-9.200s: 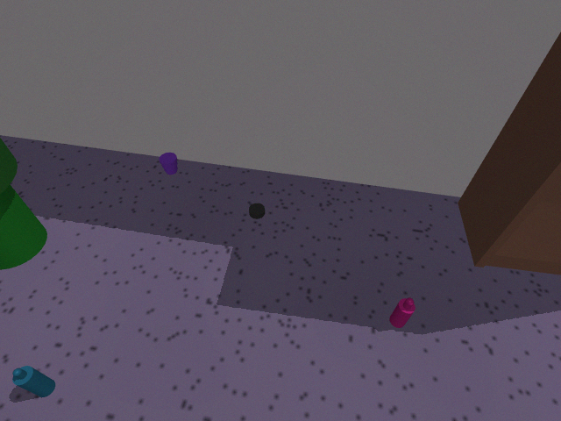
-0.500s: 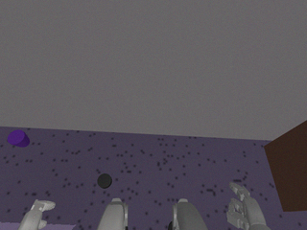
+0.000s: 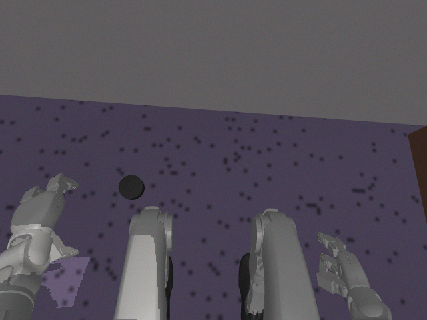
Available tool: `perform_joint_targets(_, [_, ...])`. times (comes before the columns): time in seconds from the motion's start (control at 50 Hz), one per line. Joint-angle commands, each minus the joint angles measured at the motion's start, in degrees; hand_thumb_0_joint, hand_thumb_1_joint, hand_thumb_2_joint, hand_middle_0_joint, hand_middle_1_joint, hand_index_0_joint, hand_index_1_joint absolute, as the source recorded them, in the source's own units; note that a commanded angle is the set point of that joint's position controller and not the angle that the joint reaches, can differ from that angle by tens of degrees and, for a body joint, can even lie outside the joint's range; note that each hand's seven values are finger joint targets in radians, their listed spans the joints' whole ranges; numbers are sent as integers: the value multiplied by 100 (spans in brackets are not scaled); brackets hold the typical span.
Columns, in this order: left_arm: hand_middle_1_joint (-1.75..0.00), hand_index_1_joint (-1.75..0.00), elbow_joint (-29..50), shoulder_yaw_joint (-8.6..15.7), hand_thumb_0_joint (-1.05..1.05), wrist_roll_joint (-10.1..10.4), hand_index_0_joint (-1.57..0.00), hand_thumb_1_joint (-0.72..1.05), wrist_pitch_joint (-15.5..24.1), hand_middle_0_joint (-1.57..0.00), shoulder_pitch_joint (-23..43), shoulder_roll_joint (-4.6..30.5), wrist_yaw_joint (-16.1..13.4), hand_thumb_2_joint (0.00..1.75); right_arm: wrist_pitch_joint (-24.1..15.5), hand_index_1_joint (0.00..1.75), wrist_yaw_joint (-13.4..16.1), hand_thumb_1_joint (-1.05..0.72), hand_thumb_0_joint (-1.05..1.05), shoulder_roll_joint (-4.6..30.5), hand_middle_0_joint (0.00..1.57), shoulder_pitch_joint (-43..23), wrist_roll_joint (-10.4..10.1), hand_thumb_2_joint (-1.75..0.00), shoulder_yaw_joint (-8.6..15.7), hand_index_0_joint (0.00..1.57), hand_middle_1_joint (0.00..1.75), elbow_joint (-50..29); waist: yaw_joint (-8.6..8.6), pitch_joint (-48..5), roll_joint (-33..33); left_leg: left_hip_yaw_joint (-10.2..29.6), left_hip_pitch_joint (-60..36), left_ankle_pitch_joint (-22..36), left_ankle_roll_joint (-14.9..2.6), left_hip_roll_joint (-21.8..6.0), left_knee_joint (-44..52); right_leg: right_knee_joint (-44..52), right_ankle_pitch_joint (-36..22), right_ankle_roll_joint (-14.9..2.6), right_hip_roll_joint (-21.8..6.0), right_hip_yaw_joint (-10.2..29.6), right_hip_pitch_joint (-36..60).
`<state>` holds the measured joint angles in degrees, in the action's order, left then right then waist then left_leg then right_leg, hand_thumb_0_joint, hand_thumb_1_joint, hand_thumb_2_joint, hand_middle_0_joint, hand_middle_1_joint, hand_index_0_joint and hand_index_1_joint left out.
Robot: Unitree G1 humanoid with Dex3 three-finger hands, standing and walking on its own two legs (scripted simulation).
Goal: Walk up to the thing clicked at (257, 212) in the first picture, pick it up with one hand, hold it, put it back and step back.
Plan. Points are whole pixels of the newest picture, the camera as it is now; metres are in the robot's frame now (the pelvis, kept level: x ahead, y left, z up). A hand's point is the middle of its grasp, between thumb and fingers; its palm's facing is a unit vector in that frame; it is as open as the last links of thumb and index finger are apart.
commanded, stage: rise first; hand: left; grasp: from above
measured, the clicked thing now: (131, 187) +0.41 +0.25 -0.44
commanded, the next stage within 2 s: approach in 1.62 s
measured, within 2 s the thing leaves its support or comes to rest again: neither
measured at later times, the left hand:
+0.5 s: hand (81, 205) +0.33 +0.32 -0.25, palm faces -0.46 -0.15 -0.88, open 14.2 cm
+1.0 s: hand (91, 198) +0.35 +0.31 -0.29, palm faces -0.46 -0.07 -0.89, open 14.1 cm
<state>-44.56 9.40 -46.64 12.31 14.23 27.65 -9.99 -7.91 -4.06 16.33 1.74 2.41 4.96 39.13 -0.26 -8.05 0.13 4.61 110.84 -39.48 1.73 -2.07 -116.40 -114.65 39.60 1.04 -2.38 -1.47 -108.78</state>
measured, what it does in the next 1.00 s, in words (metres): lowers itself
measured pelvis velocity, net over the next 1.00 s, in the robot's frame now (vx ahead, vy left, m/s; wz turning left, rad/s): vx -0.01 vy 0.01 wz -0.04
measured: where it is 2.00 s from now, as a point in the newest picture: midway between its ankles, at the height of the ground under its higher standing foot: (205, 304)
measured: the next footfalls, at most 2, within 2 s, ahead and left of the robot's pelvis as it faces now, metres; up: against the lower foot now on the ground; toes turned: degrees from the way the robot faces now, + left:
none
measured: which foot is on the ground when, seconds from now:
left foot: down 0.00-1.00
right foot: down 0.00-1.00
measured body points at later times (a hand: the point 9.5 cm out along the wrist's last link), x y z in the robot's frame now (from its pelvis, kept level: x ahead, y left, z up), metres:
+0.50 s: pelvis -0.02 +0.01 -0.09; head +0.18 +0.05 +0.31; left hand +0.35 +0.32 -0.20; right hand +0.09 -0.28 -0.21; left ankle +0.07 +0.13 -0.42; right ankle +0.08 -0.13 -0.42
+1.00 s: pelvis -0.01 +0.01 -0.12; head +0.20 +0.05 +0.27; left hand +0.37 +0.31 -0.24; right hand +0.10 -0.27 -0.25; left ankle +0.07 +0.13 -0.42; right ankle +0.08 -0.13 -0.42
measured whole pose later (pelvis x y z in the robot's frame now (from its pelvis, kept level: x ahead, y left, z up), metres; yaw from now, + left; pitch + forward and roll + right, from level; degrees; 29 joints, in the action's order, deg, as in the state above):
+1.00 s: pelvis -0.01 +0.01 -0.12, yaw -3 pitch +32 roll -6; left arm -72.5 9.6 -73.6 19.5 35.6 36.5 -27.5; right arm -2.3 -7.9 14.8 2.4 9.1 3.6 45.9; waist 5.5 -4.8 -1.6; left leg 7.4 130.5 -39.7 1.6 -0.7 -137.9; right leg -134.5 39.6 2.3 -1.6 -1.6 -127.0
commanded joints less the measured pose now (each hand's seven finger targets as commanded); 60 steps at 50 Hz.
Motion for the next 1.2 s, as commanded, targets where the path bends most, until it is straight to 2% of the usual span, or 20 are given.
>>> perform_joint_targets(0.0, [-98, -101, 473, 613, 0, -311, -4, -58, 111, -7, 907, 1942, -355, 104, -113, 30, 51, -89, 0, 1056, 20, 680, 14, -90, 421, 20, 30, -410, -55, -3714, 338, -435, -2140, 990, -301, 209, 1018, 1240, -916, -224, 246, -178, 1658])
perform_joint_targets(0.04, [-99, -102, 287, 471, 0, -427, -4, -59, 141, -7, 1231, 1867, -378, 106, -47, 30, 48, -89, 0, 1052, 20, 736, 31, -90, 394, 20, 30, -329, 49, -3570, 362, -427, -1959, 726, -313, 214, 909, 1128, -676, -227, 258, -228, 1415])
perform_joint_targets(0.16, [-97, -100, -295, 381, 0, -839, -4, -59, 367, -7, 1676, 2026, -519, 106, 163, 30, -19, -89, 0, 1110, 20, 817, 62, -90, 343, 20, 30, -196, 104, -3163, 495, -181, -1636, 157, -312, 217, 779, 638, -256, -251, 266, -434, 630])
perform_joint_targets(0.18, [-97, -100, -354, 288, 0, -923, -4, -58, 414, -7, 1848, 1995, -568, 105, 201, 30, -35, -89, 0, 1108, 20, 799, 88, -90, 326, 20, 30, -185, 150, -3073, 572, -182, -1548, 53, -313, 221, 738, 574, -177, -260, 270, -444, 500])
perform_joint_targets(0.22, [-96, -99, -421, 391, 0, -1079, -4, -58, 479, -7, 2010, 2172, -697, 106, 262, 30, -56, -89, 0, 1141, 20, 855, 109, -90, 319, 20, 30, -146, 142, -3236, 648, -223, -1589, 250, -308, 240, 556, 469, -311, -269, 266, -441, 431])
perform_joint_targets(0.26, [-96, -99, -671, 320, 0, -1239, -4, -57, 530, -6, 2106, 2103, -832, 105, 313, 30, -93, -89, 0, 1156, 20, 897, 152, -90, 284, 20, 30, -74, 221, -3148, 646, -212, -1478, 389, -311, 255, 417, 321, -429, -268, 258, -481, 277])
perform_joint_targets(0.36, [-97, -98, -1170, 308, 0, -1676, -5, -56, 610, -6, 2610, 2350, -1158, 104, 386, 30, -144, -89, 0, 1175, 20, 883, 266, -90, 231, 20, 30, 37, 269, -2940, 736, -250, -1134, 54, -330, 289, 249, 161, -133, -272, 263, -511, -31])
perform_joint_targets(0.44, [-97, -98, -1411, 244, 0, -1872, -5, -55, 631, -6, 2915, 2357, -1367, 103, 383, 30, -177, -89, 0, 1199, 20, 878, 365, -90, 221, 20, 30, 121, 363, -2987, 817, -262, -1098, 64, -330, 291, 87, 55, -149, -253, 259, -541, -210])
perform_joint_targets(0.5, [-97, -98, -1569, 236, 0, -2053, -6, -53, 612, -7, 3021, 2405, -1482, 101, 378, 30, -186, -89, 0, 1194, 20, 926, 427, -90, 228, 20, 30, 221, 344, -3150, 1027, -304, -1210, 286, -310, 300, -28, -77, -344, -262, 264, -556, -219])
perform_joint_targets(0.52, [-98, -98, -1607, 315, 0, -2082, -6, -54, 597, -7, 3038, 2498, -1528, 101, 382, 30, -196, -89, 0, 1216, 20, 926, 437, -90, 237, 20, 30, 227, 354, -3155, 946, -305, -1145, 315, -323, 301, -80, -79, -374, -255, 269, -560, -225])
perform_joint_targets(0.56, [-98, -98, -1696, 166, 0, -2143, -7, -54, 576, -7, 3119, 2311, -1577, 100, 386, 30, -204, -89, 0, 1181, 20, 937, 461, -90, 238, 20, 30, 273, 393, -3157, 1008, -309, -1158, 417, -317, 297, -143, -170, -491, -253, 267, -574, -295])
perform_joint_targets(0.6, [-98, -98, -1777, 227, 0, -2200, -8, -52, 569, -8, 3140, 2440, -1625, 99, 386, 30, -211, -89, 0, 1166, 20, 902, 480, -90, 254, 20, 30, 295, 369, -3169, 969, -338, -1068, 403, -321, 309, -224, -173, -464, -266, 288, -564, -293])
perform_joint_targets(0.66, [-98, -98, -1815, 203, 0, -2291, -8, -53, 547, -8, 3131, 2330, -1690, 99, 408, 30, -230, -89, 0, 1149, 20, 929, 526, -90, 267, 20, 30, 347, 424, -3293, 891, -365, -1119, 704, -332, 306, -341, -288, -730, -251, 296, -569, -182])
perform_joint_targets(0.8, [-97, -97, -1996, 266, 0, -2464, -8, -53, 625, -9, 3273, 2451, -1831, 99, 437, 30, -274, -90, 0, 1153, 20, 941, 591, -90, 282, 20, 30, 431, 502, -3279, 831, -364, -957, 894, -349, 292, -557, -470, -938, -232, 302, -576, -193])
perform_joint_targets(0.9, [-97, -98, -2118, 292, 0, -2597, -8, -54, 703, -9, 3210, 2451, -1941, 101, 473, 30, -294, -90, 0, 1121, 20, 883, 657, -90, 274, 20, 30, 442, 457, -3292, 847, -393, -865, 812, -351, 315, -586, -528, -822, -230, 311, -562, -202])
perform_joint_targets(0.94, [-96, -98, -2141, 276, 0, -2599, -6, -56, 722, -8, 3306, 2411, -1979, 103, 476, 30, -308, -89, 0, 1147, 20, 895, 673, -90, 299, 20, 30, 449, 526, -3254, 857, -386, -830, 760, -357, 311, -619, -556, -796, -226, 304, -568, -275])
perform_joint_targets(1.0, [-94, -97, -2157, 346, 0, -2617, -7, -55, 727, -9, 3354, 2449, -2064, 103, 480, 30, -304, -89, 0, 1139, 20, 873, 696, -90, 293, 20, 30, 474, 518, -3313, 846, -380, -811, 777, -354, 310, -654, -590, -800, -217, 314, -580, -315])
perform_joint_targets(1.1, [-95, -97, -2305, 299, 0, -2643, -8, -54, 704, -10, 3428, 2398, -2148, 102, 460, 30, -326, -89, 0, 1150, 20, 849, 714, -90, 305, 20, 30, 506, 565, -3146, 952, -351, -771, 602, -350, 313, -641, -675, -647, -233, 305, -613, -530])
perform_joint_targets(1.14, [-95, -97, -2318, 331, 0, -2632, -7, -55, 701, -9, 3372, 2397, -2178, 102, 444, 30, -330, -89, 0, 1171, 20, 892, 726, -90, 303, 20, 30, 541, 552, -3256, 996, -327, -892, 788, -339, 301, -646, -792, -800, -215, 294, -634, -503])
perform_joint_targets(1.18, [-96, -98, -2401, 255, 0, -2669, -7, -55, 676, -9, 3335, 2364, -2188, 102, 444, 30, -336, -90, 0, 1151, 20, 869, 744, -90, 288, 20, 30, 535, 564, -3256, 1040, -351, -864, 828, -339, 317, -697, -749, -873, -215, 305, -614, -466])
